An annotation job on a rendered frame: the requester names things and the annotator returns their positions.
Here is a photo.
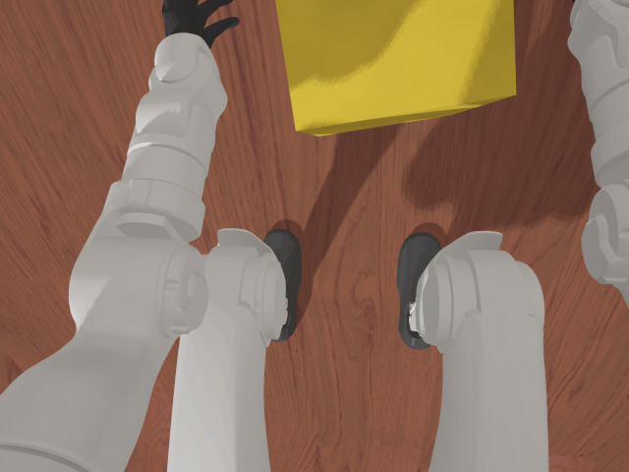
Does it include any carton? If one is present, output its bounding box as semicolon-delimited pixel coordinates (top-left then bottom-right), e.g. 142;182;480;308
275;0;516;137

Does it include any robot left upper arm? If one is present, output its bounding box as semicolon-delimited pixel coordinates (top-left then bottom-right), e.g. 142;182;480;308
0;236;209;472

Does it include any robot right upper arm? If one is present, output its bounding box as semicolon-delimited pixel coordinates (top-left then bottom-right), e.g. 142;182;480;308
581;177;629;309

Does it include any right robot forearm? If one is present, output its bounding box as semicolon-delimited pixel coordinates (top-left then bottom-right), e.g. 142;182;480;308
567;0;629;188

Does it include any left robot thigh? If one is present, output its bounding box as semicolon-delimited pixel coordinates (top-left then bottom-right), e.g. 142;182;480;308
167;246;285;472

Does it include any left robot forearm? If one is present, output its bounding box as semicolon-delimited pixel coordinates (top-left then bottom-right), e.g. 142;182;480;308
69;32;228;318

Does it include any robot left hand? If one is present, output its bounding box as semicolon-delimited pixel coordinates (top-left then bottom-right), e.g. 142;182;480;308
162;0;240;49

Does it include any left robot foot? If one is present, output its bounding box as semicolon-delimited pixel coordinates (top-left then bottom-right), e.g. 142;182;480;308
262;229;302;342

